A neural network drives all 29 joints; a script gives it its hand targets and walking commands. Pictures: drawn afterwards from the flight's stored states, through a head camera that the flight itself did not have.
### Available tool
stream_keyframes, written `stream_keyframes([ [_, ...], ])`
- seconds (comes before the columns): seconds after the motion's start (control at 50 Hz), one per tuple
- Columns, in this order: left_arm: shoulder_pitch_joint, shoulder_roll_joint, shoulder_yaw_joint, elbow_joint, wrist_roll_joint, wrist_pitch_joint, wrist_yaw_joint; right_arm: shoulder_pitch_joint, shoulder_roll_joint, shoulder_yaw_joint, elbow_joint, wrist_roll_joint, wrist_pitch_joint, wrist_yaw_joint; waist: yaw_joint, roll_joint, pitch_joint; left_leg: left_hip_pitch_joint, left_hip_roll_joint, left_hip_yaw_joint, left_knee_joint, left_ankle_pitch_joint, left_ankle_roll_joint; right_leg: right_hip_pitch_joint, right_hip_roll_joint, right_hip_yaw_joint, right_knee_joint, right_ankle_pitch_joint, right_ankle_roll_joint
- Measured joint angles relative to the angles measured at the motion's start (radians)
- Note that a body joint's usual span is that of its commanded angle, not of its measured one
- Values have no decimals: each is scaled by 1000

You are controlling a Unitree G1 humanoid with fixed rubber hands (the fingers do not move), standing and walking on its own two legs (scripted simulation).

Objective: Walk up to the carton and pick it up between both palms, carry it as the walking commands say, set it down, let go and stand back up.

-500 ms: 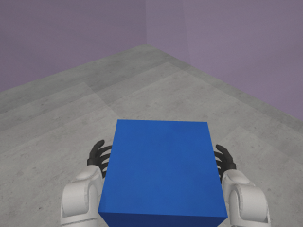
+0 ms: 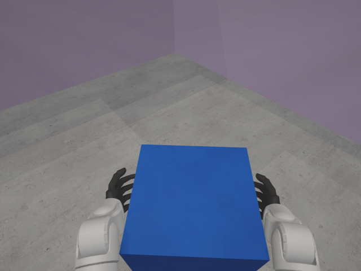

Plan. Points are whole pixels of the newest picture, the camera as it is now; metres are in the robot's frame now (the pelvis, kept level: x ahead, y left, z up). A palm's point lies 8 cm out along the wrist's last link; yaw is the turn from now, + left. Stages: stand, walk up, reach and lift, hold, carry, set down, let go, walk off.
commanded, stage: carry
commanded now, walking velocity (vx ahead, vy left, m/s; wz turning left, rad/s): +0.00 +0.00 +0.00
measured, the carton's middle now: (190, 221) +0.27 +0.01 -0.02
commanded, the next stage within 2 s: hold in 0.34 s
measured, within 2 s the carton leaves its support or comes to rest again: neither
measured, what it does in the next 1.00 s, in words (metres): stands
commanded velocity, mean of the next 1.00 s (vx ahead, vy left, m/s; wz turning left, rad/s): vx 0.00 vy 0.00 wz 0.00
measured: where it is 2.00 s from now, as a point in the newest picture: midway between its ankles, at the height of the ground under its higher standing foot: outside the picture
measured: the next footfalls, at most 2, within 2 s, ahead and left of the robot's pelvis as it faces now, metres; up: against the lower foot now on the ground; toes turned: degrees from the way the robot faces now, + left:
none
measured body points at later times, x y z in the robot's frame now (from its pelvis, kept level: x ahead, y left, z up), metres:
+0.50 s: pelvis -0.01 +0.00 +0.00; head +0.02 -0.01 +0.45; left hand +0.29 +0.15 +0.02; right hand +0.27 -0.17 +0.01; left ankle -0.04 +0.11 -0.73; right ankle +0.09 -0.08 -0.73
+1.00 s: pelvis -0.02 +0.00 +0.00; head +0.02 -0.02 +0.45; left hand +0.29 +0.14 +0.03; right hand +0.26 -0.19 +0.02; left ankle -0.04 +0.11 -0.73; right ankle +0.09 -0.08 -0.73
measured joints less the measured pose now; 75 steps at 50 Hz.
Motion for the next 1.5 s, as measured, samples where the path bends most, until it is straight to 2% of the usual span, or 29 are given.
stream_keyframes([
  [0.36,0,0,0,19,2,-17,0,0,-3,0,20,0,-18,1,0,0,0,0,0,0,0,0,0,0,0,0,0,0,0],
  [0.4,-21,0,0,86,14,-66,-7,-19,-4,-22,67,-1,-50,0,-1,15,31,19,10,-3,0,-2,0,29,28,20,-25,17,-3],
  [0.46,-40,0,-2,157,21,-151,-18,-39,-11,-36,95,0,-95,-7,-22,37,99,27,17,-6,-3,4,0,51,49,40,-61,43,-5],
  [0.52,-43,0,-5,158,21,-184,-21,-39,-12,-36,94,0,-125,-5,-54,45,153,23,17,-6,-15,19,0,55,52,41,-89,61,-4],
  [0.56,-45,0,-13,155,21,-192,-21,-35,-20,-32,82,0,-131,-4,-61,45,173,20,18,-6,-20,25,0,56,53,41,-100,69,-4],
  [0.7,-48,0,-17,116,21,-212,-24,-34,-28,-17,55,0,-165,-1,-61,46,176,21,19,-6,-20,28,0,58,53,41,-102,73,-4],
  [1.08,-70,0,-17,141,23,-223,-30,-38,-30,-27,55,0,-168,-4,-61,55,173,30,19,-6,-20,29,0,69,54,42,-108,77,-4],
  [1.24,-94,0,3,277,78,-274,-55,-64,-46,-28,176,0,-195,-13,-61,55,121,30,20,-7,-20,21,1,69,56,43,-108,69,-1],
  [1.36,-122,0,34,389,100,-333,-66,-74,-43,-42,292,-5,-270,-15,-61,55,115,30,20,-7,-20,14,4,69,56,44,-108,63,5],
  [1.5,-126,0,40,487,111,-443,-65,-75,-40,-68,372,-9,-366,-7,-61,56,115,31,20,-7,-20,1,10,69,57,45,-104,50,13],
])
